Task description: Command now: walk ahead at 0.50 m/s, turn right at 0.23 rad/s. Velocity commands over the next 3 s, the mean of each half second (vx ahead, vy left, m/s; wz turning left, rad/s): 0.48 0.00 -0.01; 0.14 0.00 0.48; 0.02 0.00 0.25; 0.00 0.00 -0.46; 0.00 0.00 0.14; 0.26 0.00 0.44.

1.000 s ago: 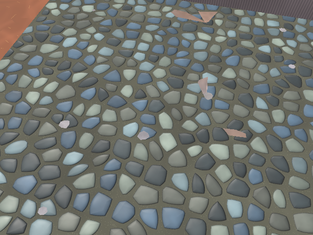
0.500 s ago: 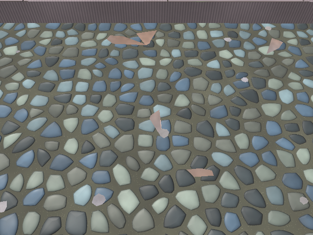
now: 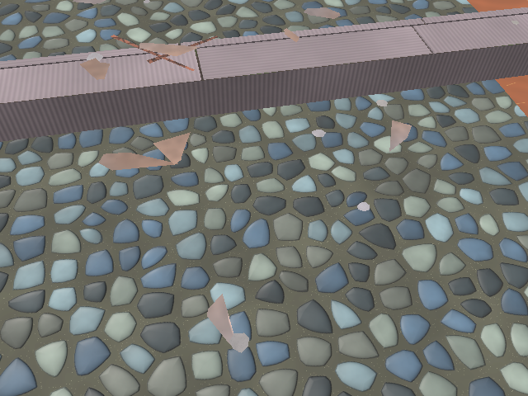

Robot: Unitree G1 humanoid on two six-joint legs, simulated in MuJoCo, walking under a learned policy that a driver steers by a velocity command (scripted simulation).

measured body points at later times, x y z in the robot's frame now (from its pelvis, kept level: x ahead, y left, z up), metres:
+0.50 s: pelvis +0.26 -0.05 +0.00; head +0.29 -0.06 +0.45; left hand +0.47 +0.20 -0.06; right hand +0.27 -0.33 -0.13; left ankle +0.11 +0.10 -0.65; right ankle +0.33 -0.15 -0.73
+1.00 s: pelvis +0.37 -0.01 +0.01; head +0.41 +0.02 +0.45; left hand +0.42 +0.30 -0.11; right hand +0.62 -0.23 -0.07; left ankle +0.40 +0.09 -0.73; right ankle +0.35 -0.16 -0.65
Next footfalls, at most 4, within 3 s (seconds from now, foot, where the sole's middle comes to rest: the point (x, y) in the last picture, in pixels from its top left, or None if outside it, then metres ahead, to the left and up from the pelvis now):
0.42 right None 0.37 -0.15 -0.76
0.88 left None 0.44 0.11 -0.76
1.30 right None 0.50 -0.13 -0.76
1.96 right None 0.48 -0.16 -0.76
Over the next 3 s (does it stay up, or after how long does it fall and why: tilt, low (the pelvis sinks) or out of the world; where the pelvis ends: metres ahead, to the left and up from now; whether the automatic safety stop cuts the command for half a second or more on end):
stays up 0.54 -0.07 0.01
